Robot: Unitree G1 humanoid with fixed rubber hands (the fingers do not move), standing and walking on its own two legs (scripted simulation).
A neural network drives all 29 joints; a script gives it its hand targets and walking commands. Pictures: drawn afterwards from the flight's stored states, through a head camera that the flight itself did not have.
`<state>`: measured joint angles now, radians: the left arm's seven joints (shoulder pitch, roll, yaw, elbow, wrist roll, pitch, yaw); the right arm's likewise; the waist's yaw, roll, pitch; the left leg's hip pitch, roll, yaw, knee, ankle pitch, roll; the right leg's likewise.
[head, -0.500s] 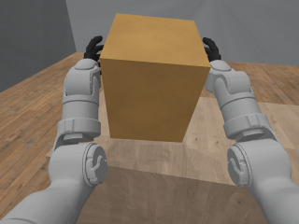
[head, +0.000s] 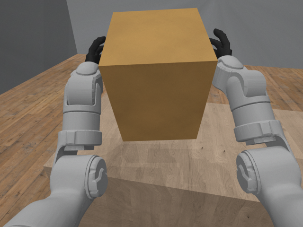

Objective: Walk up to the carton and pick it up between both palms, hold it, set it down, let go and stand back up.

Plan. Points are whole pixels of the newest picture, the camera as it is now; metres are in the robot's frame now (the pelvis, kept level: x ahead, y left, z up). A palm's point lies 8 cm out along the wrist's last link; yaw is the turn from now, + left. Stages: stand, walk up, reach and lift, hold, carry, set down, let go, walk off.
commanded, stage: hold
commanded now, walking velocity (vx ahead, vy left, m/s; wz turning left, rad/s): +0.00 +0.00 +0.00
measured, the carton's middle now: (157, 79) +0.38 -0.03 +0.29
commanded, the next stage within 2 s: none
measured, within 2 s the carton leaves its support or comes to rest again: neither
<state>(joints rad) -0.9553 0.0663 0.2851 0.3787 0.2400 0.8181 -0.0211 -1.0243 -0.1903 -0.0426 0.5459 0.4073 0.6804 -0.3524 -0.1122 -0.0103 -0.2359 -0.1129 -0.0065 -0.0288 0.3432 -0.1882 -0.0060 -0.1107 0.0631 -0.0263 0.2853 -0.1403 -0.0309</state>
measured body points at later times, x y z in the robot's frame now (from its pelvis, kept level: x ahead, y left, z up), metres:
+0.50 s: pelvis -0.02 +0.00 +0.00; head -0.13 +0.01 +0.44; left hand +0.36 +0.13 +0.33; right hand +0.34 -0.17 +0.33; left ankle -0.01 +0.12 -0.75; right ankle +0.00 -0.08 -0.75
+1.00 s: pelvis +0.00 +0.00 +0.00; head -0.11 +0.02 +0.43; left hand +0.37 +0.13 +0.34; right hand +0.35 -0.16 +0.35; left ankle -0.01 +0.12 -0.75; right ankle +0.00 -0.08 -0.75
